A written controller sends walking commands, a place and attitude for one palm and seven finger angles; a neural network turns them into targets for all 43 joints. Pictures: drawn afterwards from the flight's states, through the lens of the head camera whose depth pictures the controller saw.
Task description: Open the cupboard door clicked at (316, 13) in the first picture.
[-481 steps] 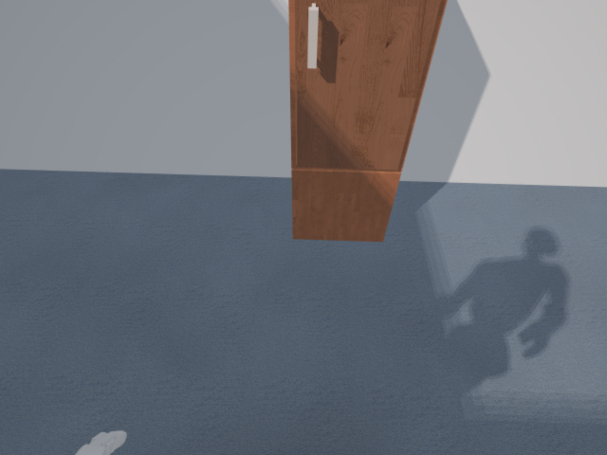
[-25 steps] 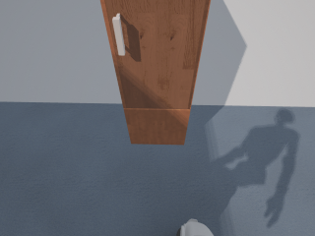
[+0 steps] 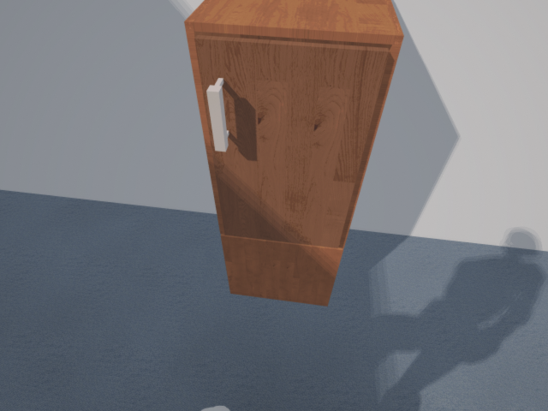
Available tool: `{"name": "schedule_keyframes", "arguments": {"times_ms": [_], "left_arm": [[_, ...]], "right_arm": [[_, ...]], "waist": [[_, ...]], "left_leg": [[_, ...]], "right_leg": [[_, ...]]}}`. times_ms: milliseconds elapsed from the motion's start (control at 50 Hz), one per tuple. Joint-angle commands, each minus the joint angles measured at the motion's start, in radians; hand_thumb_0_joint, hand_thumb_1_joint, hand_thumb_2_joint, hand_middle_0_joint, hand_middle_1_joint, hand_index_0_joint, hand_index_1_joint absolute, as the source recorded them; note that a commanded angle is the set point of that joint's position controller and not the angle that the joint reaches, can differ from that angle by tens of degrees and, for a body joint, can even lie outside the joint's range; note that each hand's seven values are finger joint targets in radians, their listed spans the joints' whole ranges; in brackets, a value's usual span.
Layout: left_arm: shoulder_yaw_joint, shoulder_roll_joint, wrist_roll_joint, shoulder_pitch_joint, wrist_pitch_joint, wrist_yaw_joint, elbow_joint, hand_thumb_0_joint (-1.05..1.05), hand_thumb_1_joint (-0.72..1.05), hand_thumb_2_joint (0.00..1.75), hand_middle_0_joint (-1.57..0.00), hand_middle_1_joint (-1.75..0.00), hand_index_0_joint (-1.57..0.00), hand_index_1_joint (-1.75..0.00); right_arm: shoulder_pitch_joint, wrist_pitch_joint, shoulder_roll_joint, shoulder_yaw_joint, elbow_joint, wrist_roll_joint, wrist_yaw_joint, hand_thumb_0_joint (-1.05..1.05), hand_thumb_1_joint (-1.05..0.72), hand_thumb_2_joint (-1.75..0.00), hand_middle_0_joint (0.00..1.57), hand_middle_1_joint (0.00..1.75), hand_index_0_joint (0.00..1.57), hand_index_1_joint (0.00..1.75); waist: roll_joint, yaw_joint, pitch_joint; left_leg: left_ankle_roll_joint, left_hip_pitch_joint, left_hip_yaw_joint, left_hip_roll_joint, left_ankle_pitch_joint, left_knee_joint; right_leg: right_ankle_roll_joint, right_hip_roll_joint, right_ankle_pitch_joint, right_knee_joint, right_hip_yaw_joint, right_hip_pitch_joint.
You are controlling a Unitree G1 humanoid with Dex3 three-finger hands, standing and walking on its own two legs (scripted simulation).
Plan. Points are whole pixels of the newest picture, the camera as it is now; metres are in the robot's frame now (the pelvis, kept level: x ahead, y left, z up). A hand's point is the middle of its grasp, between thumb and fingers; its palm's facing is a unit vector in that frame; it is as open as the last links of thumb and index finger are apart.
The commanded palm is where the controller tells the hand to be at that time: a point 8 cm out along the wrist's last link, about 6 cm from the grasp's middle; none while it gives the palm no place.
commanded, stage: take the last steps up to it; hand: left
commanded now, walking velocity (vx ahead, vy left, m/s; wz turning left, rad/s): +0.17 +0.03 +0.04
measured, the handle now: (220, 115) +0.65 +0.17 +0.10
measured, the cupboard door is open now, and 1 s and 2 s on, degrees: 0 0 0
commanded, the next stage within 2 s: come to a stop and stand still in 0.06 s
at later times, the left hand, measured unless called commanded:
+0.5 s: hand out of the picture +0.12 +0.20 -0.19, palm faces +0.02 -0.97 -0.23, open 7.4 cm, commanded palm none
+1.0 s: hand out of the picture +0.09 +0.21 -0.19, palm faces +0.04 -0.98 -0.19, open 7.3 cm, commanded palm none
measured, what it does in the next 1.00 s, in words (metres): steps on the spot: left foot, then right foot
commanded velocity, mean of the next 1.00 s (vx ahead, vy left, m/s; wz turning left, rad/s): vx -0.03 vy -0.02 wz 0.00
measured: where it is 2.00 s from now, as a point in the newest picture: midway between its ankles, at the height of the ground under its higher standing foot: outside the picture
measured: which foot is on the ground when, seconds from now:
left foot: up 0.00-0.10, down 0.12-0.52, up 0.54-0.76, down 0.78-1.00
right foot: down 0.00-0.14, up 0.16-0.42, down 0.44-1.00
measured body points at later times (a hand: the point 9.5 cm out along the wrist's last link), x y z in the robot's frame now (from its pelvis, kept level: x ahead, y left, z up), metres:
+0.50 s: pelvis +0.09 +0.01 -0.01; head +0.11 +0.01 +0.43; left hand +0.12 +0.25 -0.17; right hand +0.12 -0.22 -0.18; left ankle +0.08 +0.13 -0.74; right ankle +0.12 -0.10 -0.74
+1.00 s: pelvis +0.06 +0.03 -0.01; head +0.06 +0.05 +0.44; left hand +0.09 +0.27 -0.17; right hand +0.06 -0.18 -0.16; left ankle +0.03 +0.13 -0.74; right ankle +0.12 -0.10 -0.74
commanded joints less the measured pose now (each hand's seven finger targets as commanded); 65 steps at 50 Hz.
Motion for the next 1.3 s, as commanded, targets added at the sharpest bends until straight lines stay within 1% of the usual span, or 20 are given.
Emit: {"name": "schedule_keyframes", "arguments": {"times_ms": [0,40,80,100,120,140,220,260,360,400,460,500,560,660,740,780,820,1040,1140,1280], "left_arm": [[0.029,0.153,-0.002,0.087,-0.009,0.007,-0.009,0.0,0.9,0.9,-0.2,-0.3,-0.2,-0.3],[0.028,0.143,-0.006,0.091,-0.002,0.008,0.001,0.0,0.9,0.9,-0.2,-0.3,-0.2,-0.3],[0.021,0.112,-0.013,0.08,0.008,0.008,0.005,0.0,0.9,0.9,-0.2,-0.3,-0.2,-0.3],[0.012,0.077,-0.017,0.09,0.009,0.004,-0.007,0.0,0.9,0.9,-0.2,-0.3,-0.2,-0.3],[0.0,0.051,-0.018,0.066,0.007,0.001,-0.026,0.0,0.9,0.9,-0.2,-0.3,-0.2,-0.3],[0.002,0.062,-0.01,0.031,0.012,0.006,-0.041,0.0,0.9,0.9,-0.2,-0.3,-0.2,-0.3],[-0.009,0.019,-0.018,0.052,0.045,0.015,0.009,0.0,0.9,0.9,-0.2,-0.3,-0.2,-0.3],[-0.009,0.028,-0.019,0.07,0.06,0.019,0.018,0.0,0.9,0.9,-0.2,-0.3,-0.2,-0.3],[0.009,0.092,-0.006,0.053,0.093,0.019,-0.011,0.0,0.9,0.9,-0.2,-0.3,-0.2,-0.3],[0.015,0.115,-0.001,0.048,0.092,0.019,-0.028,0.0,0.9,0.9,-0.2,-0.3,-0.2,-0.3],[0.022,0.186,0.0,-0.007,0.082,0.023,-0.059,0.0,0.9,0.9,-0.2,-0.3,-0.2,-0.3],[0.029,0.218,-0.007,-0.032,0.07,0.027,-0.065,0.0,0.9,0.9,-0.2,-0.3,-0.2,-0.3],[0.03,0.21,-0.005,-0.083,0.072,0.036,-0.088,0.0,0.9,0.9,-0.2,-0.3,-0.2,-0.3],[0.047,0.231,0.0,-0.119,0.075,0.04,-0.106,0.0,0.9,0.9,-0.2,-0.3,-0.2,-0.3],[0.041,0.208,-0.014,-0.166,0.083,0.036,-0.11,0.0,0.9,0.9,-0.2,-0.3,-0.2,-0.3],[0.023,0.125,-0.022,-0.17,0.092,0.026,-0.129,0.0,0.9,0.9,-0.2,-0.3,-0.2,-0.3],[0.012,0.109,-0.006,-0.175,0.096,0.023,-0.099,0.0,0.9,0.9,-0.2,-0.3,-0.2,-0.3],[-0.015,0.08,-0.007,-0.031,0.085,0.007,0.009,0.0,0.9,0.9,-0.2,-0.3,-0.2,-0.3],[-0.022,0.077,-0.017,0.015,0.064,0.017,0.033,0.0,0.9,0.9,-0.2,-0.3,-0.2,-0.3],[-0.02,0.086,-0.022,0.027,0.041,0.028,0.042,0.0,0.9,0.9,-0.2,-0.3,-0.2,-0.3]], "right_arm": [[-0.027,-0.036,-0.017,0.005,-0.062,0.006,0.005,0.0,-0.9,-0.9,0.2,0.3,0.2,0.3],[0.001,-0.045,-0.015,0.01,-0.049,0.007,-0.001,0.0,-0.9,-0.9,0.2,0.3,0.2,0.3],[0.116,-0.06,-0.047,0.009,-0.002,0.006,-0.011,0.0,-0.9,-0.9,0.2,0.3,0.2,0.3],[0.21,-0.068,-0.113,-0.004,0.022,0.001,-0.022,0.0,-0.9,-0.9,0.2,0.3,0.2,0.3],[0.267,-0.059,-0.17,-0.014,0.037,0.003,-0.029,0.0,-0.9,-0.9,0.2,0.3,0.2,0.3],[0.259,-0.043,-0.168,-0.009,0.038,0.004,-0.035,0.0,-0.9,-0.9,0.2,0.3,0.2,0.3],[0.05,-0.045,-0.075,0.03,-0.004,0.008,-0.06,0.0,-0.9,-0.9,0.2,0.3,0.2,0.3],[0.019,-0.038,-0.089,0.024,-0.002,0.012,-0.062,0.0,-0.9,-0.9,0.2,0.3,0.2,0.3],[-0.004,-0.008,-0.125,-0.004,0.0,0.015,-0.063,0.0,-0.9,-0.9,0.2,0.3,0.2,0.3],[-0.014,0.002,-0.121,-0.012,-0.009,0.015,-0.06,0.0,-0.9,-0.9,0.2,0.3,0.2,0.3],[0.03,0.015,-0.068,-0.011,-0.013,0.019,-0.047,0.0,-0.9,-0.9,0.2,0.3,0.2,0.3],[0.049,0.032,-0.041,-0.009,-0.008,0.022,-0.045,0.0,-0.9,-0.9,0.2,0.3,0.2,0.3],[0.044,0.039,-0.042,-0.01,-0.012,0.022,-0.042,0.0,-0.9,-0.9,0.2,0.3,0.2,0.3],[0.062,0.03,-0.049,-0.005,-0.012,0.024,-0.035,0.0,-0.9,-0.9,0.2,0.3,0.2,0.3],[0.152,0.011,-0.045,0.003,0.022,0.021,-0.034,0.0,-0.9,-0.9,0.2,0.3,0.2,0.3],[0.117,-0.003,-0.111,0.0,0.004,0.008,-0.038,0.0,-0.9,-0.9,0.2,0.3,0.2,0.3],[0.022,-0.006,-0.107,0.009,-0.004,0.006,-0.037,0.0,-0.9,-0.9,0.2,0.3,0.2,0.3],[0.104,-0.014,-0.084,0.012,0.039,0.015,-0.055,0.0,-0.9,-0.9,0.2,0.3,0.2,0.3],[0.147,-0.018,-0.042,0.023,0.064,0.022,-0.057,0.0,-0.9,-0.9,0.2,0.3,0.2,0.3],[0.181,-0.025,-0.019,0.031,0.092,0.024,-0.057,0.0,-0.9,-0.9,0.2,0.3,0.2,0.3]], "waist": [[-0.097,0.018,0.073],[-0.098,0.004,0.052],[-0.014,-0.043,0.007],[0.122,-0.073,-0.053],[0.248,-0.088,-0.06],[0.155,-0.084,-0.021],[0.044,-0.013,0.043],[0.04,-0.007,0.032],[0.091,0.0,0.04],[0.069,0.006,0.058],[-0.055,-0.02,0.052],[-0.217,-0.023,-0.014],[-0.186,-0.011,-0.031],[-0.164,0.002,-0.067],[-0.149,-0.038,-0.059],[0.099,-0.015,-0.006],[0.147,0.004,0.079],[0.025,-0.009,0.209],[-0.063,-0.022,0.111],[-0.046,-0.033,-0.01]], "left_leg": [[0.012,0.0,0.017,-0.014,-0.052,-0.144],[0.017,0.107,0.044,-0.041,-0.017,-0.245],[0.029,0.366,0.028,-0.034,0.103,-0.385],[0.096,0.533,-0.145,0.115,0.245,-0.402],[0.203,0.624,-0.321,0.284,0.388,-0.471],[0.253,0.565,-0.316,0.313,0.361,-0.489],[0.196,0.336,-0.119,0.213,0.752,-0.465],[0.17,0.308,-0.073,0.183,0.737,-0.455],[0.144,0.26,-0.076,0.168,0.507,-0.42],[0.104,0.224,-0.053,0.124,0.387,-0.373],[0.028,0.187,0.02,-0.017,0.098,-0.249],[0.0,0.211,0.038,-0.073,-0.168,-0.108],[0.001,0.164,-0.023,-0.07,-0.297,0.049],[-0.011,0.149,-0.029,-0.077,-0.256,-0.077],[0.002,0.36,-0.019,-0.073,-0.018,-0.395],[0.073,0.284,-0.21,0.097,0.005,-0.523],[0.09,0.12,-0.221,0.111,-0.147,-0.617],[0.08,0.161,-0.161,0.082,-0.208,-0.621],[0.053,0.277,-0.078,0.019,-0.003,-0.503],[0.034,0.355,-0.041,0.009,0.131,-0.448]], "right_leg": [[-0.109,-0.343,0.101,-0.114,0.255,0.042],[-0.085,-0.312,0.176,-0.043,0.224,0.039],[-0.022,-0.232,0.169,0.136,0.145,-0.082],[0.027,-0.143,0.033,0.326,0.072,-0.225],[0.064,-0.064,-0.343,0.534,0.011,-0.395],[0.057,-0.079,-0.423,0.646,0.074,-0.43],[0.095,-0.148,-0.271,0.525,0.16,-0.248],[0.103,-0.131,-0.191,0.412,0.136,-0.171],[0.098,-0.114,-0.054,0.295,0.114,-0.113],[0.088,-0.128,0.118,0.223,0.133,-0.092],[0.018,-0.254,0.46,0.166,0.257,-0.082],[-0.069,-0.352,0.54,0.066,0.354,-0.081],[-0.126,-0.375,0.522,0.036,0.358,-0.06],[-0.119,-0.359,0.465,0.06,0.338,0.037],[-0.02,-0.272,0.144,0.098,0.286,-0.107],[0.071,-0.129,-0.053,0.173,0.162,-0.161],[0.095,-0.111,-0.06,0.196,0.129,-0.057],[0.097,-0.108,0.032,0.138,0.139,-0.1],[0.08,-0.138,0.136,0.049,0.202,-0.067],[0.053,-0.162,0.291,0.057,0.209,0.002]]}}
